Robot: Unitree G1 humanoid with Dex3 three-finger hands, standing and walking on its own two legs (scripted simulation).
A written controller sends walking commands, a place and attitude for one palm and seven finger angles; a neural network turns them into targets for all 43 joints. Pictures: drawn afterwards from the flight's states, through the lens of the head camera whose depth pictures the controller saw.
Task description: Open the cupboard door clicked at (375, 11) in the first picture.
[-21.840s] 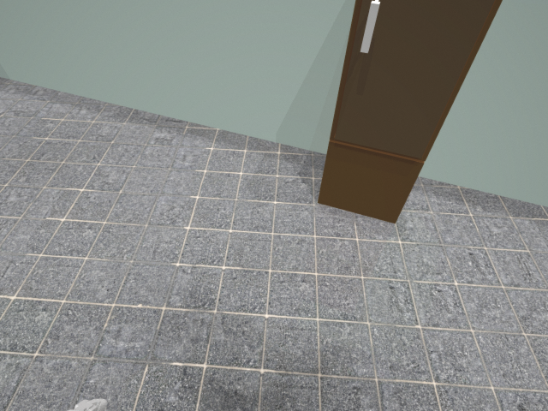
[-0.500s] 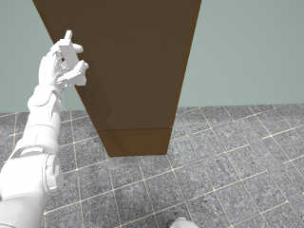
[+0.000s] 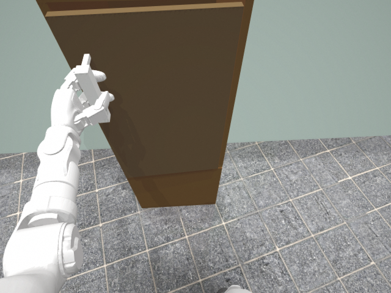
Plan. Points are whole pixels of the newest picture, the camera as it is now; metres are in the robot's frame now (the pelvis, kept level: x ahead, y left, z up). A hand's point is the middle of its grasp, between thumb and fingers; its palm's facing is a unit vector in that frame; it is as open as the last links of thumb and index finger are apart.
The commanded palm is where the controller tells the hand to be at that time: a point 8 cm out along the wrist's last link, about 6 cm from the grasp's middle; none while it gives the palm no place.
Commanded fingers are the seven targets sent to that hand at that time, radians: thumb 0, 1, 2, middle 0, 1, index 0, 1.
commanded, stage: pull the door open along its arc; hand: left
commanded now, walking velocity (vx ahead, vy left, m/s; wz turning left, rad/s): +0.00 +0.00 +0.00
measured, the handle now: (96, 89) +0.51 +0.20 +0.12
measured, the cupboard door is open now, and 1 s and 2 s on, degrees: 3 44 40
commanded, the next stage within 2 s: open thumb and fingers to let go in 0.86 s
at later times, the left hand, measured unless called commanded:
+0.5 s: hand (135, 157) +0.33 +0.10 +0.13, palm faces +0.41 -0.91 +0.03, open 6.4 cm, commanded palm +0.26 +0.12 +0.12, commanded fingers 0.00 0.90 0.90 -0.40 -1.35 -0.40 -1.35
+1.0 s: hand (162, 182) +0.28 +0.05 +0.13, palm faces +0.33 -0.94 -0.03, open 6.7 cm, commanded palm +0.24 +0.09 +0.12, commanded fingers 0.00 0.69 0.81 -0.38 -1.33 -0.38 -1.33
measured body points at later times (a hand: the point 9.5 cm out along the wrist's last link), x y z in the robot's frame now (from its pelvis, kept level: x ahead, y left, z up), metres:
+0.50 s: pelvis +0.02 +0.00 +0.01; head +0.03 -0.02 +0.46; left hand +0.30 +0.14 +0.13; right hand +0.24 -0.18 -0.07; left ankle -0.06 +0.10 -0.72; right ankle +0.05 -0.12 -0.72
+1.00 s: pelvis +0.01 -0.03 +0.01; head +0.01 -0.06 +0.45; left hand +0.26 +0.10 +0.14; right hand +0.22 -0.21 -0.09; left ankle -0.06 +0.10 -0.72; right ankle +0.05 -0.12 -0.72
